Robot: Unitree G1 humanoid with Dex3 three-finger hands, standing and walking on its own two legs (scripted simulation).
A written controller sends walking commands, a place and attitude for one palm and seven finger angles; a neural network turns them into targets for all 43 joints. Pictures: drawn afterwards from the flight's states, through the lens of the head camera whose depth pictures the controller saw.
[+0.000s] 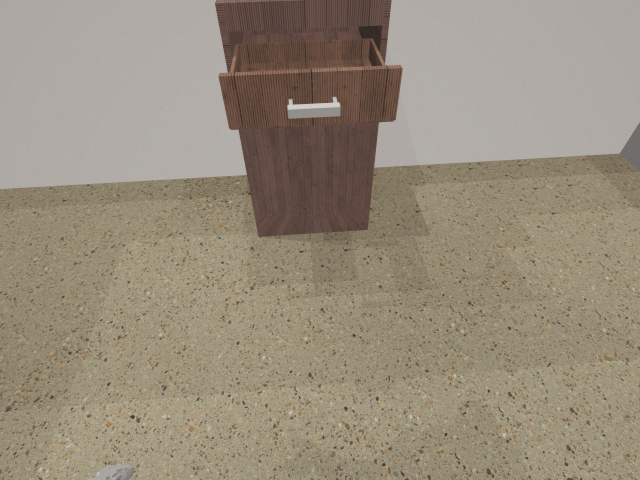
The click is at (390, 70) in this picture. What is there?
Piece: drawer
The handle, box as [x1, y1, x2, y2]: [287, 97, 340, 118]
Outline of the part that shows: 339,103 336,101 335,97 332,97 332,103 295,105 292,104 292,99 289,99 289,104 287,105 288,118 339,115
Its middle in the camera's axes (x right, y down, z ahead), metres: -0.02 -0.33 +0.96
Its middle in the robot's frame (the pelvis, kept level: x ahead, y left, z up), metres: +0.94 +0.07 +0.01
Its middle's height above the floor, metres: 0.79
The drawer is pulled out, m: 0.30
